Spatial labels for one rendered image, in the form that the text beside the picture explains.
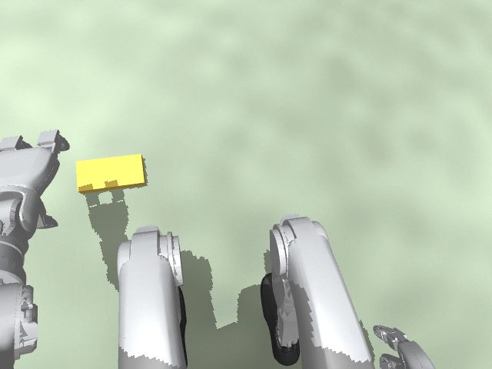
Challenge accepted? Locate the right robot foot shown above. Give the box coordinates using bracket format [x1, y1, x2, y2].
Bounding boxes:
[261, 273, 300, 366]

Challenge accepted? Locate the left robot arm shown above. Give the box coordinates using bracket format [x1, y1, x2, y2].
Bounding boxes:
[0, 186, 42, 369]

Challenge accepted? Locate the right robot hand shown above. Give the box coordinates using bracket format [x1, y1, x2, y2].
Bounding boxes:
[373, 325, 436, 369]

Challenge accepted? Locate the left robot hand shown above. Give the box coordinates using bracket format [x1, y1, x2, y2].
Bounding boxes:
[0, 130, 70, 229]

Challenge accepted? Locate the small box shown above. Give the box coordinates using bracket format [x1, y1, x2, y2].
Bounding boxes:
[76, 154, 146, 194]

